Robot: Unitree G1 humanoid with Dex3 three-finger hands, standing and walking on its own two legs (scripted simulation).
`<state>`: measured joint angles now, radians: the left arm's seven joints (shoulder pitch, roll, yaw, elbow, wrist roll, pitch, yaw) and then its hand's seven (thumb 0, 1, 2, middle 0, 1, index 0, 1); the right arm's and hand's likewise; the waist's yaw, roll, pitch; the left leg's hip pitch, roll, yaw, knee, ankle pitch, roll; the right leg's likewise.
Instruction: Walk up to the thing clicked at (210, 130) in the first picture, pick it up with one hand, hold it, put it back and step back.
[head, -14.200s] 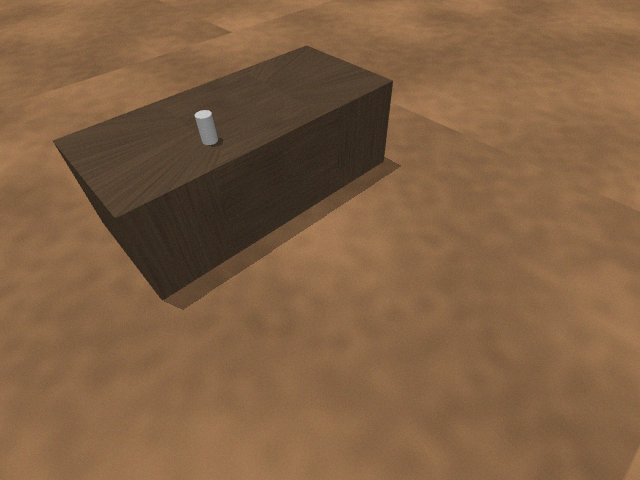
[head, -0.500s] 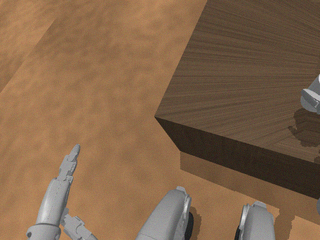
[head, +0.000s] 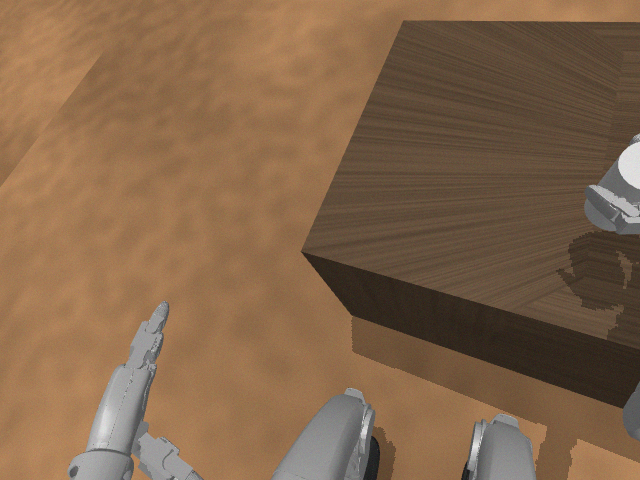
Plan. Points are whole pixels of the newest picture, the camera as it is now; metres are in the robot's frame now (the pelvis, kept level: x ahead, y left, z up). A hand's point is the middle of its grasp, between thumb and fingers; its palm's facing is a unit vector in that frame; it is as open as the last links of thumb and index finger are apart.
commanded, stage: lift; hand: right
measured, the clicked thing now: (630, 189) +0.51 -0.22 -0.03
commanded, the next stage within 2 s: hold in 1.50 s
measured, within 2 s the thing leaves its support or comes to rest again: neither
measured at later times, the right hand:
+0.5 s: hand out of the picture +0.45 -0.23 +0.06, palm faces +0.23 +0.97 +0.00, open 9.1 cm
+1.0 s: hand out of the picture +0.38 -0.20 +0.12, palm faces +0.23 +0.97 -0.01, open 9.1 cm
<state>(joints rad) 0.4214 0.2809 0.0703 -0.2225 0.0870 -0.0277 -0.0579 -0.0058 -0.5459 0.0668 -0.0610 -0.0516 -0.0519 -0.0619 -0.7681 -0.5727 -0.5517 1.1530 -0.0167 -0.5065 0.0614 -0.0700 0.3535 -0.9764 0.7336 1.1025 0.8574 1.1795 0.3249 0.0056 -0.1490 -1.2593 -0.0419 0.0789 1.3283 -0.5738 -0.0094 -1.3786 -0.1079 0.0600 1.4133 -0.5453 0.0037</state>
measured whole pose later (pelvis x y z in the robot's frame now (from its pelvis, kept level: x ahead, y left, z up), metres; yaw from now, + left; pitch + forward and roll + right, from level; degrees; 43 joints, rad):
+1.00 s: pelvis +0.02 +0.00 +0.08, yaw -3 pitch +13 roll +1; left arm 0.42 0.23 0.10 0.11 0.02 0.00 0.00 -0.01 -0.53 0.05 -0.05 -0.05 -0.05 -0.05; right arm -0.28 -0.20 -0.28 0.62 0.11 -0.40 0.01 -0.07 0.36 -0.99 0.74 1.10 0.86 1.18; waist 0.09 0.01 -0.11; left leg -0.75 0.01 0.01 1.00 -0.49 -0.02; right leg -0.81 -0.06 -0.03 1.01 -0.44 0.00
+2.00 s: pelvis +0.03 +0.00 +0.11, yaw -3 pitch +8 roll +0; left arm 0.37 0.22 0.10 0.25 -0.01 0.02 0.04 -0.01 -0.52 0.05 -0.05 -0.06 -0.05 -0.06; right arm -0.12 -0.16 -0.17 0.41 0.14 -0.32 -0.01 -0.07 0.36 -1.00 0.74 1.10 0.86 1.18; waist 0.05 0.00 -0.07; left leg -0.54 0.02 0.00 0.85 -0.45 -0.02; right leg -0.59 -0.04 -0.04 0.84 -0.38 0.00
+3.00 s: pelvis +0.03 +0.00 +0.11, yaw -3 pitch +7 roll +0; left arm 0.33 0.21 0.10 0.33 -0.01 0.00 0.04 -0.01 -0.52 0.05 -0.06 -0.06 -0.06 -0.06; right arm -0.13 -0.16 -0.17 0.46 0.14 -0.35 0.00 -0.07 0.37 -1.00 0.73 1.11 0.86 1.19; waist 0.05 0.01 -0.05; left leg -0.49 0.02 0.00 0.80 -0.42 -0.02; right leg -0.54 -0.04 -0.04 0.79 -0.36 0.00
